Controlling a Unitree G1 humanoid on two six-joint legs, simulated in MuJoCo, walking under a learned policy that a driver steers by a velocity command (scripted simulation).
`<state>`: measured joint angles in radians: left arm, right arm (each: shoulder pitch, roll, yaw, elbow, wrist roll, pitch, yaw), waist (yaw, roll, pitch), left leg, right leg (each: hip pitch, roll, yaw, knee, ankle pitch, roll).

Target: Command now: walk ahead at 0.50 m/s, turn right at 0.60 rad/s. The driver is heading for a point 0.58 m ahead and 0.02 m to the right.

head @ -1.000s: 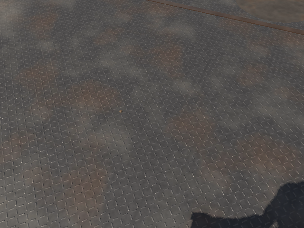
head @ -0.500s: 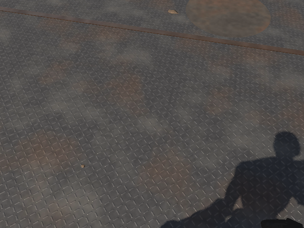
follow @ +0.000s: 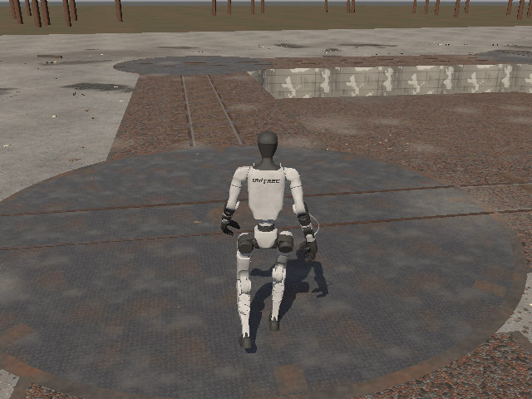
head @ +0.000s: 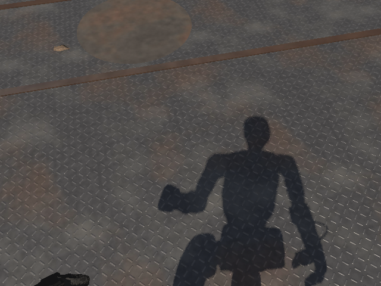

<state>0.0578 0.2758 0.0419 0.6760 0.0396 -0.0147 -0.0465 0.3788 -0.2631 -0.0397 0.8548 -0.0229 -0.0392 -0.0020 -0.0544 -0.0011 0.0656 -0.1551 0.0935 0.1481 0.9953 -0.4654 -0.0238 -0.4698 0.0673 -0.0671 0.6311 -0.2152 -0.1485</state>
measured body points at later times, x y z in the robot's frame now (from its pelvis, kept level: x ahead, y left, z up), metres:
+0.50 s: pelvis +0.29 +0.01 +0.01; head +0.32 +0.01 +0.45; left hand +0.30 +0.29 -0.12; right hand +0.46 -0.26 -0.08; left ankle +0.42 +0.08 -0.72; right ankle +0.09 -0.05 -0.70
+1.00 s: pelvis +0.49 -0.03 +0.01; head +0.51 -0.05 +0.46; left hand +0.67 +0.17 -0.11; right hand +0.46 -0.28 -0.14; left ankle +0.42 +0.08 -0.70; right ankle +0.55 -0.13 -0.72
